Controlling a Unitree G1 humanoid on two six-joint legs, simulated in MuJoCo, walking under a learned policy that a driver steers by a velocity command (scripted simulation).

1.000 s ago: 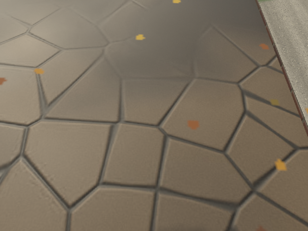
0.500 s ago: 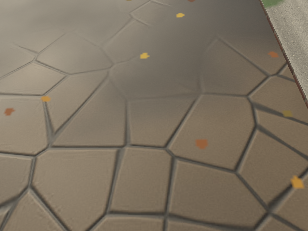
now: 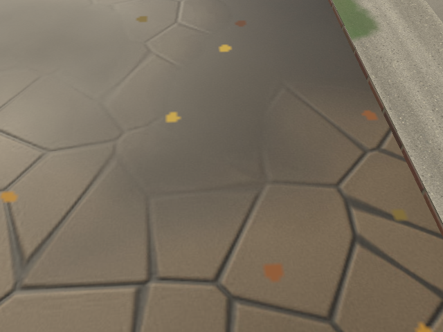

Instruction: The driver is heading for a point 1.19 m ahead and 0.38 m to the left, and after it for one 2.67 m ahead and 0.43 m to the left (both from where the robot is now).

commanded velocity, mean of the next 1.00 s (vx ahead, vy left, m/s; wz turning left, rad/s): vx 0.17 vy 0.00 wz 0.03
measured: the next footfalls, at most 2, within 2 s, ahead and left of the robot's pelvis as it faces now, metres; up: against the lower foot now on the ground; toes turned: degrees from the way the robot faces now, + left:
right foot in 0.20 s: +0.31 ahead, -0.15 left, +0.00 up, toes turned +0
left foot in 0.52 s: +0.26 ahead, +0.10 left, +0.00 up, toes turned +1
